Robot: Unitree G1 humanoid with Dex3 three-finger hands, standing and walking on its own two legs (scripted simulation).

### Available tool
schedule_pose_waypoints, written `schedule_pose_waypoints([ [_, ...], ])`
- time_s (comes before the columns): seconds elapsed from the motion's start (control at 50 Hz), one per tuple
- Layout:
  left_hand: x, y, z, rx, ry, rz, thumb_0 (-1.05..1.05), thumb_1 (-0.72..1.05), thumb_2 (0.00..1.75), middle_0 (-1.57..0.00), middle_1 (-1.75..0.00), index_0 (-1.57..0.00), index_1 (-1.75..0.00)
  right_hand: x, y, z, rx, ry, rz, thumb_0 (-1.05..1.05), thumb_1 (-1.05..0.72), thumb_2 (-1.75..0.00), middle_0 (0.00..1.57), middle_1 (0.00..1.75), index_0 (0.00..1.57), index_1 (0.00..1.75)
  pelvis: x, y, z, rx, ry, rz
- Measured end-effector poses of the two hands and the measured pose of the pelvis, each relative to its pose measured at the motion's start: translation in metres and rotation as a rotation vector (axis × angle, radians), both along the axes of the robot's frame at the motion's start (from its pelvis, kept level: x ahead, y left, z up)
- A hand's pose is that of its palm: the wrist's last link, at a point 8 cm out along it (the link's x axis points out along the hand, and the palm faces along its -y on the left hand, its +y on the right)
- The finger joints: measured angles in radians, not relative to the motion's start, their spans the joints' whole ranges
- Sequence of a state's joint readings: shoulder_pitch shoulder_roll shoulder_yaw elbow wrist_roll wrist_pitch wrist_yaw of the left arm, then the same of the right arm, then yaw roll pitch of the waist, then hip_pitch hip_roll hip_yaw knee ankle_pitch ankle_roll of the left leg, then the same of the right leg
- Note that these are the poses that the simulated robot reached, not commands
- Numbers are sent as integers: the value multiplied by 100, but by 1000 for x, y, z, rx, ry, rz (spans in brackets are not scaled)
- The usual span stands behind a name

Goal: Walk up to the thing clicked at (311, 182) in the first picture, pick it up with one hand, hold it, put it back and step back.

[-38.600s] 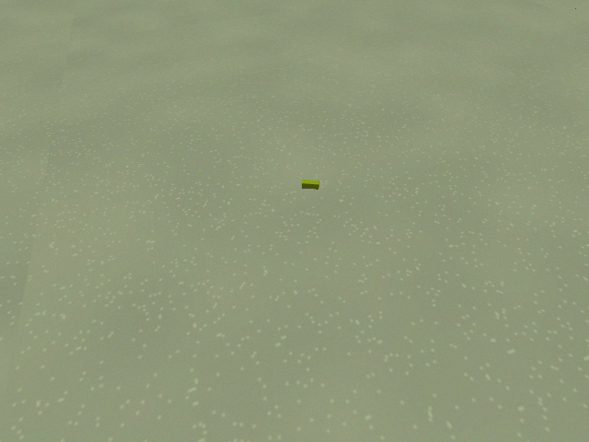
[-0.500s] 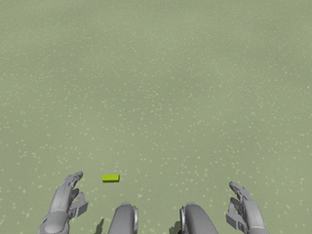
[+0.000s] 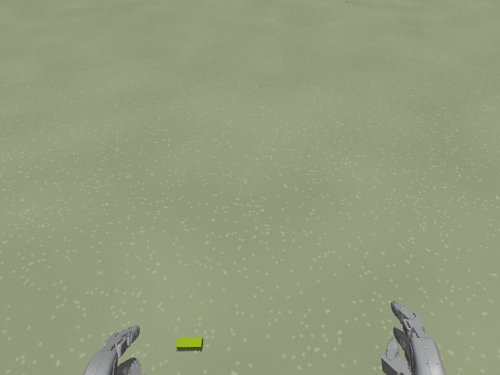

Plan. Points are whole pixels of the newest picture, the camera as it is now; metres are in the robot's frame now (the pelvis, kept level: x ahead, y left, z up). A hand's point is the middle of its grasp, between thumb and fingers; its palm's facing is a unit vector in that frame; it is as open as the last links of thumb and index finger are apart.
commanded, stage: home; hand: left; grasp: from above
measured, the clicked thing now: (189, 343) +0.41 +0.24 -0.70
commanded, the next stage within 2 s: stand in 1.80 s
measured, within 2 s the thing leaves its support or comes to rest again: neither
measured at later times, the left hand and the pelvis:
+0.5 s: hand out of the picture +0.16 +0.17 -0.04, palm faces +0.05 -0.98 -0.20, open 7.4 cm; pelvis +0.00 +0.00 +0.00, yaw +0 degrees
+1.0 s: hand out of the picture +0.16 +0.17 -0.05, palm faces +0.05 -0.98 -0.19, open 7.4 cm; pelvis +0.00 +0.00 +0.00, yaw +0 degrees
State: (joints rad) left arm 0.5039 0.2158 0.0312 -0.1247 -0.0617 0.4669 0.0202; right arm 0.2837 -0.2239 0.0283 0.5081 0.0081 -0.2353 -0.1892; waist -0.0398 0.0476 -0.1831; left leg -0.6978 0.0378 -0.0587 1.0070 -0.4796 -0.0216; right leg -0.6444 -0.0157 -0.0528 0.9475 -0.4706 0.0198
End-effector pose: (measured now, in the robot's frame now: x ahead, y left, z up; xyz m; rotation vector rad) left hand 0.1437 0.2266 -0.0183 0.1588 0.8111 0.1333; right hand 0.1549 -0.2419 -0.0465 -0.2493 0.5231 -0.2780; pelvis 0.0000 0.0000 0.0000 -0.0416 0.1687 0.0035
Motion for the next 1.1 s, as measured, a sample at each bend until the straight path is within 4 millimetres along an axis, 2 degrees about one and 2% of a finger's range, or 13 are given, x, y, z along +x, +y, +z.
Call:
schedule_pose_waypoints([
  [0.14, -3, -2, -1, -3, -2, 3, 2, 91, 90, -20, -30, -20, -30, 4, 3, 0, -1, -1, 32, 1, -90, -90, 20, 30, 20, 30, -2, -2, 0, 2, -9, 5],
  [0.54, 0, -2, -1, 4, -5, -12, 2, 91, 90, -20, -30, -20, -30, -17, 0, -11, 5, 59, -8, 1, -90, -90, 20, 30, 20, 30, -3, -2, 0, 2, -9, -4],
  [1.1, 1, -3, -2, 1, 2, -12, 2, 91, 90, -20, -30, -20, -30, -10, 1, -9, 6, 39, -1, 1, -90, -90, 20, 30, 20, 30, -1, -2, 0, 3, -6, -4],
])
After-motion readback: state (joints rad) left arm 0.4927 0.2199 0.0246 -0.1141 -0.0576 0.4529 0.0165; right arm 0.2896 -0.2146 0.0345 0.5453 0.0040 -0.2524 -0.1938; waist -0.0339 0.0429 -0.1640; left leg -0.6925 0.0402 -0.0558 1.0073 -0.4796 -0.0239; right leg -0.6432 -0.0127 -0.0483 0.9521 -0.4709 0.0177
